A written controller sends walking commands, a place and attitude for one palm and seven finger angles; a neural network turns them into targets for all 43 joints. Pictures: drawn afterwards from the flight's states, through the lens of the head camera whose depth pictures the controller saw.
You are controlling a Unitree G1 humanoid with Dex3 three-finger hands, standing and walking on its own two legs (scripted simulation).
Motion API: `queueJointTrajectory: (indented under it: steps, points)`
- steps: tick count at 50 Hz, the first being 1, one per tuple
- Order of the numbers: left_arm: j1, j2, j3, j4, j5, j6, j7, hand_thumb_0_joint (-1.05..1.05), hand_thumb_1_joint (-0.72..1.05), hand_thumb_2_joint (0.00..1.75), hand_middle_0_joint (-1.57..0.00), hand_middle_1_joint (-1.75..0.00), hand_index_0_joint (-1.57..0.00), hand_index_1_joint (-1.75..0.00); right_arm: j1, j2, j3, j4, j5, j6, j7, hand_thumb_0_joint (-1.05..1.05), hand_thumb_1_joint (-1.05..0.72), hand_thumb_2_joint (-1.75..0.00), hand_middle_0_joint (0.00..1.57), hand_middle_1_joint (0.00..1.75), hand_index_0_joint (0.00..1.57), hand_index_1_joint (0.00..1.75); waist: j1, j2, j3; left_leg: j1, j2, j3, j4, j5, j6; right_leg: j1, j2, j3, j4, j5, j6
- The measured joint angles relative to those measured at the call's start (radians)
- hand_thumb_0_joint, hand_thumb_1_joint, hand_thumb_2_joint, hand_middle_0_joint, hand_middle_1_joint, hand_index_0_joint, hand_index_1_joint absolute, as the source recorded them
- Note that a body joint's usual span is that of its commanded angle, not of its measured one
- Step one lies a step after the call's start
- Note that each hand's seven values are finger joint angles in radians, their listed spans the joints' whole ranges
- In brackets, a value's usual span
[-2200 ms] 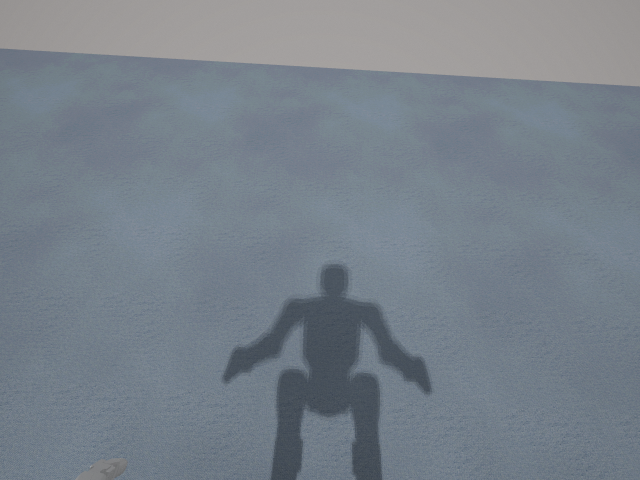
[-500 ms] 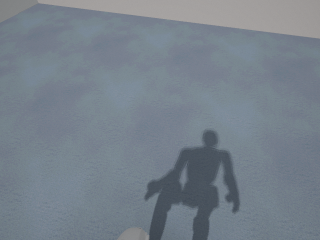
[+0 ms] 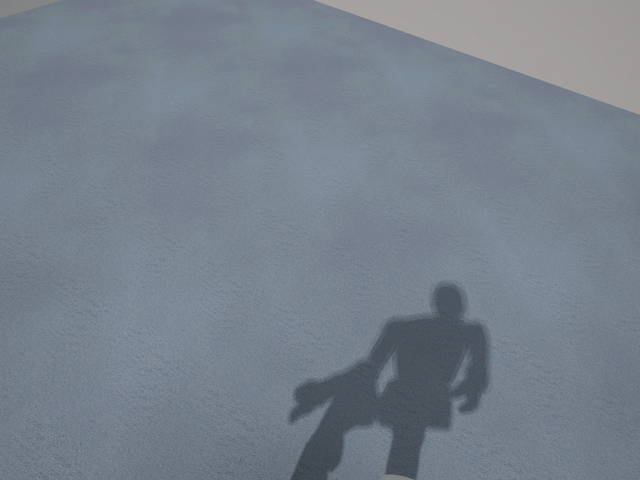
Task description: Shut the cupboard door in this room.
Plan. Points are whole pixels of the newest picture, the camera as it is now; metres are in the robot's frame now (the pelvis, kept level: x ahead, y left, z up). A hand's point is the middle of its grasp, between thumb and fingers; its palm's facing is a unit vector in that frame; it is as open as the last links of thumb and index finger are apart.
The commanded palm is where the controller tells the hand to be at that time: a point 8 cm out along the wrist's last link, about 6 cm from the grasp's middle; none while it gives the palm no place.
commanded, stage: turn or walk to find it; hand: left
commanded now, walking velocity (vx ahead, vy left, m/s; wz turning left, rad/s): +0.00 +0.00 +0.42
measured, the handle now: out of the picture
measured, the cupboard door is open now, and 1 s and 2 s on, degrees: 89 89 89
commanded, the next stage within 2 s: none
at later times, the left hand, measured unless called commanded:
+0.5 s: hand out of the picture -0.02 +0.17 -0.17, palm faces +0.25 -0.94 -0.24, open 7.4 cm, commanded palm none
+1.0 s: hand out of the picture -0.05 +0.22 -0.16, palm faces +0.43 -0.87 -0.25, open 7.4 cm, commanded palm none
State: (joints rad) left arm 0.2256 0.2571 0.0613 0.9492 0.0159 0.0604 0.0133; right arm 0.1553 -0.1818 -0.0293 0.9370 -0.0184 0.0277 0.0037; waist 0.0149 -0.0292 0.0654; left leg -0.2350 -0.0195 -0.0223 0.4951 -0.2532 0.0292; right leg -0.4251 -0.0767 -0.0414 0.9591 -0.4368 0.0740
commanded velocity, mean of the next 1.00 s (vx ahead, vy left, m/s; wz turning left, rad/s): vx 0.00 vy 0.00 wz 0.42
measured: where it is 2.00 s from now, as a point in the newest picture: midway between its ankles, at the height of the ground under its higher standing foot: outside the picture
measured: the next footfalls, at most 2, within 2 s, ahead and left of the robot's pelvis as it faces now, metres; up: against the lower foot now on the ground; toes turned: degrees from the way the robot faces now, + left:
right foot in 0.16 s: +0.04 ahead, -0.13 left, +0.00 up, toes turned +1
left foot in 0.58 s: -0.02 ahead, +0.11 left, +0.00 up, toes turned +21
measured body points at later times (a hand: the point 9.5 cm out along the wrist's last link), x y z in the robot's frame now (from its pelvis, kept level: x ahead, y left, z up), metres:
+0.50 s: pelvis -0.02 -0.03 +0.00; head +0.01 -0.02 +0.45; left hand -0.03 +0.22 -0.15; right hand +0.09 -0.27 -0.15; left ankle -0.06 +0.10 -0.70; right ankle +0.00 -0.13 -0.74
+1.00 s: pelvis -0.05 -0.01 +0.00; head -0.03 +0.01 +0.45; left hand -0.07 +0.26 -0.14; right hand +0.10 -0.21 -0.14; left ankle -0.06 +0.09 -0.74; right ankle +0.00 -0.14 -0.71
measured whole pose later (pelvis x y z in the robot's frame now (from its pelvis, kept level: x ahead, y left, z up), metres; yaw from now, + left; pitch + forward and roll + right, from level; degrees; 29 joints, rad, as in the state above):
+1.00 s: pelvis -0.05 -0.01 +0.00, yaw +25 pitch -1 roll -1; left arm 0.16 0.22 0.06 0.92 0.01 0.05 0.02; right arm 0.22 -0.19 -0.05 0.96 -0.02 0.04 0.00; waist -0.03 0.00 0.05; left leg -0.27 -0.05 -0.05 0.47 -0.19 0.05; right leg -0.34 -0.05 -0.03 0.77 -0.42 0.07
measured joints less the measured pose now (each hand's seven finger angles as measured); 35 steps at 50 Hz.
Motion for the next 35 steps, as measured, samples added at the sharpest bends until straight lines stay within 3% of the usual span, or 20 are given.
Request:
queueJointTrajectory:
  steps: [5, 8, 12, 14, 17, 20, 26, 29, 32, 35]
  points:
    - [-0.034, -0.027, -0.006, -0.03, -0.005, -0.012, 0.002, 0.01, 0.91, 0.9, -0.2, -0.3, -0.2, -0.3, 0.03, -0.009, -0.012, 0.004, -0.005, 0.011, 0.002, 0.01, -0.91, -0.9, 0.2, 0.3, 0.2, 0.3, -0.024, 0.032, -0.004, -0.023, -0.017, -0.043, 0.006, 0.014, -0.014, 0.071, 0.029, 0.007, -0.176, 0.012, -0.008]
    - [-0.035, -0.039, -0.014, -0.053, -0.005, -0.036, 0.004, 0.01, 0.91, 0.9, -0.2, -0.3, -0.2, -0.3, 0.054, -0.021, -0.023, 0.006, 0.0, 0.018, 0.005, 0.01, -0.91, -0.9, 0.2, 0.3, 0.2, 0.3, -0.028, 0.043, -0.014, -0.063, -0.034, -0.064, 0.061, -0.004, -0.033, 0.16, 0.04, -0.002, -0.389, 0.127, -0.021]
    - [-0.031, -0.07, -0.026, -0.062, 0.005, -0.052, 0.01, 0.01, 0.91, 0.9, -0.2, -0.3, -0.2, -0.3, 0.068, -0.047, -0.046, 0.022, 0.0, 0.042, 0.007, 0.01, -0.91, -0.9, 0.2, 0.3, 0.2, 0.3, -0.031, 0.072, -0.006, -0.187, -0.038, -0.048, 0.402, -0.2, -0.044, 0.167, 0.032, -0.047, -0.378, 0.124, -0.094]
    - [-0.02, -0.078, -0.03, -0.06, 0.006, -0.051, 0.011, 0.01, 0.91, 0.9, -0.2, -0.3, -0.2, -0.3, 0.07, -0.056, -0.053, 0.032, -0.003, 0.048, 0.013, 0.01, -0.91, -0.9, 0.2, 0.3, 0.2, 0.3, -0.032, 0.072, -0.003, -0.233, -0.024, -0.026, 0.558, -0.174, -0.056, 0.188, 0.024, -0.064, -0.406, 0.134, -0.101]
    - [-0.006, -0.084, -0.034, -0.049, 0.007, -0.052, 0.013, 0.01, 0.91, 0.9, -0.2, -0.3, -0.2, -0.3, 0.073, -0.063, -0.057, 0.042, -0.003, 0.05, 0.018, 0.01, -0.91, -0.9, 0.2, 0.3, 0.2, 0.3, -0.036, 0.063, 0.0, -0.251, 0.008, -0.003, 0.639, -0.134, -0.076, 0.211, 0.013, -0.089, -0.439, 0.15, -0.1]
    - [0.005, -0.084, -0.035, -0.037, 0.01, -0.052, 0.012, 0.01, 0.91, 0.9, -0.2, -0.3, -0.21, -0.3, 0.071, -0.062, -0.054, 0.052, -0.002, 0.054, 0.018, 0.01, -0.91, -0.9, 0.19, 0.3, 0.2, 0.3, -0.034, 0.046, 0.004, -0.224, 0.035, 0.015, 0.586, -0.149, -0.09, 0.22, -0.002, -0.115, -0.449, 0.154, -0.097]
    - [0.021, -0.062, -0.026, -0.014, 0.016, -0.049, 0.009, 0.01, 0.9, 0.9, -0.2, -0.3, -0.21, -0.3, 0.034, -0.048, -0.038, 0.056, 0.007, 0.049, 0.017, 0.01, -0.91, -0.9, 0.19, 0.3, 0.2, 0.3, -0.008, 0.008, 0.022, -0.113, 0.052, 0.067, 0.32, -0.193, -0.083, 0.203, -0.039, -0.161, -0.407, 0.137, -0.075]
    - [0.034, -0.04, -0.015, -0.001, 0.01, -0.038, 0.007, 0.01, 0.9, 0.9, -0.2, -0.3, -0.21, -0.3, 0.018, -0.043, -0.029, 0.035, 0.007, 0.029, 0.017, 0.01, -0.91, -0.9, 0.19, 0.3, 0.2, 0.3, -0.005, -0.006, 0.018, -0.031, 0.049, 0.094, 0.119, -0.071, -0.061, 0.171, -0.061, -0.187, -0.336, 0.105, -0.05]
    - [0.033, -0.008, -0.001, 0.016, 0.006, -0.006, 0.01, 0.01, 0.91, 0.9, -0.2, -0.3, -0.21, -0.3, -0.003, -0.021, -0.022, 0.02, 0.002, 0.006, 0.015, 0.01, -0.91, -0.9, 0.19, 0.3, 0.2, 0.3, 0.009, -0.044, 0.024, -0.044, 0.024, 0.104, 0.138, -0.073, 0.003, 0.082, -0.059, -0.106, -0.124, -0.048, -0.025]
    - [0.02, 0.006, 0.008, 0.035, 0.005, 0.011, 0.007, 0.01, 0.91, 0.9, -0.2, -0.3, -0.2, -0.3, -0.003, -0.006, -0.012, 0.009, 0.0, -0.005, 0.001, 0.01, -0.91, -0.9, 0.2, 0.3, 0.2, 0.3, 0.005, -0.041, 0.017, -0.027, 0.017, 0.088, 0.09, -0.054, 0.019, 0.007, -0.028, -0.044, 0.063, -0.04, -0.016]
